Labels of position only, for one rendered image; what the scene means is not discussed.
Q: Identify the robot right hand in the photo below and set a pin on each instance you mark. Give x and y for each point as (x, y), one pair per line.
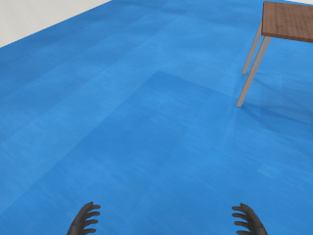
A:
(253, 223)

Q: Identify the robot left hand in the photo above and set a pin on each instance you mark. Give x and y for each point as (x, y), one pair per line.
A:
(80, 222)

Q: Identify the table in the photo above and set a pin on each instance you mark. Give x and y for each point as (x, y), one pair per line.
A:
(279, 20)

